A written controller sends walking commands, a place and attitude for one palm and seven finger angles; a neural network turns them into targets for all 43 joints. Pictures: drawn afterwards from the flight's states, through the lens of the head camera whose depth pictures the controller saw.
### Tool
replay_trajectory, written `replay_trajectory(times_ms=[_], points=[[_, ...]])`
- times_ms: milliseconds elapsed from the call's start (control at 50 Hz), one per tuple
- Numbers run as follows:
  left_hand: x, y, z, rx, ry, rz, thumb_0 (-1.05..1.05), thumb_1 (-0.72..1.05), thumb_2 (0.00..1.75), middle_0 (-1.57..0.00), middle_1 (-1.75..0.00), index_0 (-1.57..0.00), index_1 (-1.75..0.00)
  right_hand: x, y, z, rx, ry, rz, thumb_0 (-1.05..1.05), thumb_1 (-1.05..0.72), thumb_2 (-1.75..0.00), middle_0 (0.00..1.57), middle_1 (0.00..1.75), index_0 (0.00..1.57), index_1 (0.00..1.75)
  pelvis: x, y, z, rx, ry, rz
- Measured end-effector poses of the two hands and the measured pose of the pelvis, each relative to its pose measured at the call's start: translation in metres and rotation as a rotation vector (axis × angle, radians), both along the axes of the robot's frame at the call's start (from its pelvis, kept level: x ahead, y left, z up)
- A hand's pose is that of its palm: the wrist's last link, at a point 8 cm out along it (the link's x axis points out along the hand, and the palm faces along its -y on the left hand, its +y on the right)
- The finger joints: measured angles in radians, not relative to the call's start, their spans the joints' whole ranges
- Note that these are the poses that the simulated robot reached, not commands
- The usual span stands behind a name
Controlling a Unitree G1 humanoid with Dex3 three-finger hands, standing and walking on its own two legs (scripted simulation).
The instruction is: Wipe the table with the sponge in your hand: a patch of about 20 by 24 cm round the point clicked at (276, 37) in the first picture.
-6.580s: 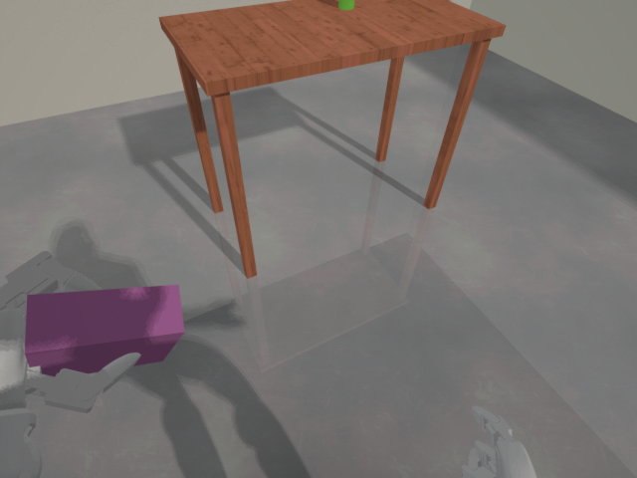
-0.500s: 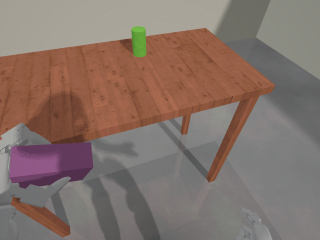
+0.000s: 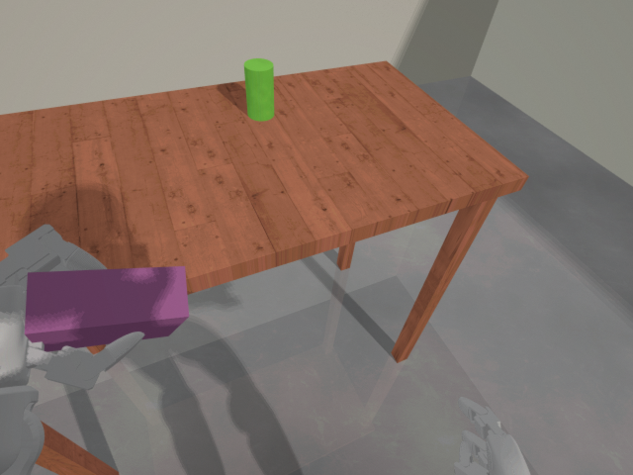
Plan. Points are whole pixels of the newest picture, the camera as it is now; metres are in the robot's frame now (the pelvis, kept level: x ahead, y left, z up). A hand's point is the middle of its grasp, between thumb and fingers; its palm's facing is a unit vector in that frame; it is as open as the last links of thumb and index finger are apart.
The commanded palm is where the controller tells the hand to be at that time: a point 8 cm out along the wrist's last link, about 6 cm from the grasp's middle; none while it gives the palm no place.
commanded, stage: look again from close up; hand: left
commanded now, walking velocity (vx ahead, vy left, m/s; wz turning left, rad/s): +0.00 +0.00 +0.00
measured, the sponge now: (133, 308) +0.24 +0.20 +0.15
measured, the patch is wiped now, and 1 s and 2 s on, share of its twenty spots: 0.00 0.00 0.00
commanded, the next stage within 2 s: shuffle to correct the standing spot in 0.02 s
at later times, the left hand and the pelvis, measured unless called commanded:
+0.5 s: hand (46, 286) +0.25 +0.28 +0.16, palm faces +0.47 -0.81 -0.35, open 9.3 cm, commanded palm +0.19 +0.31 +0.18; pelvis +0.04 +0.02 -0.01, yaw +2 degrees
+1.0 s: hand (79, 236) +0.31 +0.27 +0.17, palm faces +0.41 -0.80 -0.45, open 9.3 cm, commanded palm +0.25 +0.31 +0.18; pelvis +0.10 +0.03 -0.01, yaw +3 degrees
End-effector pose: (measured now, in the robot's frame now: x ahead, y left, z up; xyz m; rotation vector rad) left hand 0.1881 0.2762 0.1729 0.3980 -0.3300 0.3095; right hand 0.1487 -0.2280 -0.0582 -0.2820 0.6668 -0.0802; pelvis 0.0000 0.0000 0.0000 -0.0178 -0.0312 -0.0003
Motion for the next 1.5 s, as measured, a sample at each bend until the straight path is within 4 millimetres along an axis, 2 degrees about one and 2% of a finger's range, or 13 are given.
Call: replay_trajectory(times_ms=[100,180,280,380,480,680,860,940,1080,1220,1340,1420,1500], points=[[0.008,0.014,-0.023,0.017,0.143,-0.004,0.00,-0.43,1.04,-0.81,-1.39,-0.82,-1.39,0.010,0.002,0.007,-0.039,0.008,-0.035,0.01,-0.90,-0.90,0.21,0.30,0.20,0.30,0.007,0.010,0.002,0.003,0.013,-0.001],[0.008,0.034,-0.014,0.049,0.128,0.060,0.00,-0.43,1.04,-0.81,-1.39,-0.81,-1.39,0.025,0.012,0.005,-0.038,0.013,-0.004,0.01,-0.90,-0.90,0.21,0.30,0.20,0.30,0.010,0.015,0.002,-0.002,0.016,0.010],[0.000,0.040,0.002,0.046,0.043,0.095,0.00,-0.43,1.04,-0.81,-1.40,-0.81,-1.39,0.047,0.029,0.001,-0.012,-0.004,0.042,0.01,-0.90,-0.90,0.21,0.30,0.20,0.30,0.016,0.022,-0.002,-0.007,0.014,0.023],[0.001,0.043,0.000,0.017,0.019,0.119,0.00,-0.43,1.04,-0.81,-1.40,-0.81,-1.39,0.067,0.045,-0.003,0.022,-0.025,0.058,0.01,-0.90,-0.90,0.21,0.30,0.20,0.30,0.026,0.026,-0.006,-0.002,0.011,0.029],[0.015,0.044,-0.005,0.007,0.032,0.148,0.00,-0.43,1.04,-0.81,-1.40,-0.81,-1.39,0.080,0.054,-0.011,0.057,-0.023,0.070,0.01,-0.90,-0.90,0.21,0.30,0.21,0.30,0.037,0.024,-0.009,0.000,0.009,0.037],[0.042,0.039,-0.004,0.051,-0.022,0.085,0.00,-0.43,1.04,-0.81,-1.40,-0.81,-1.39,0.090,0.036,-0.030,0.029,0.038,0.008,0.01,-0.90,-0.90,0.21,0.30,0.21,0.30,0.061,0.029,-0.024,0.004,0.006,0.036],[0.077,0.032,0.006,0.119,0.048,0.075,0.00,-0.43,1.04,-0.81,-1.40,-0.81,-1.39,0.088,0.028,-0.037,0.077,0.065,-0.040,0.01,-0.90,-0.90,0.21,0.30,0.20,0.30,0.087,0.026,-0.017,0.011,-0.002,0.037],[0.079,0.029,0.008,0.131,0.035,0.060,0.00,-0.43,1.04,-0.81,-1.40,-0.81,-1.39,0.097,0.022,-0.047,0.068,0.112,-0.035,0.01,-0.90,-0.90,0.21,0.30,0.20,0.30,0.095,0.024,-0.020,-0.002,-0.008,0.066],[0.082,0.044,0.014,0.112,0.062,0.126,0.00,-0.43,1.04,-0.81,-1.39,-0.81,-1.39,0.122,0.022,-0.036,0.038,0.140,-0.041,0.01,-0.90,-0.90,0.21,0.30,0.20,0.30,0.115,0.033,-0.005,0.032,-0.004,0.054],[0.111,0.072,0.012,0.082,0.030,0.127,0.00,-0.43,1.04,-0.81,-1.39,-0.81,-1.39,0.164,0.049,-0.025,0.016,0.023,-0.048,0.01,-0.90,-0.90,0.20,0.30,0.20,0.30,0.140,0.067,-0.011,0.043,-0.028,0.046],[0.139,0.098,0.005,0.073,0.025,0.139,0.00,-0.43,1.04,-0.81,-1.40,-0.81,-1.39,0.194,0.095,-0.021,0.075,-0.031,-0.022,0.01,-0.90,-0.90,0.20,0.30,0.20,0.30,0.151,0.079,-0.014,0.047,-0.027,0.042],[0.143,0.095,0.010,0.051,0.058,0.129,0.00,-0.43,1.04,-0.81,-1.40,-0.81,-1.40,0.204,0.123,-0.013,0.127,-0.031,0.042,0.01,-0.90,-0.90,0.20,0.30,0.20,0.30,0.157,0.080,-0.004,0.008,-0.002,0.046],[0.138,0.089,0.013,0.046,0.086,0.098,0.00,-0.43,1.04,-0.81,-1.40,-0.81,-1.40,0.209,0.131,-0.007,0.129,-0.019,0.068,0.01,-0.90,-0.90,0.21,0.30,0.21,0.30,0.159,0.079,0.001,-0.004,0.020,0.045]])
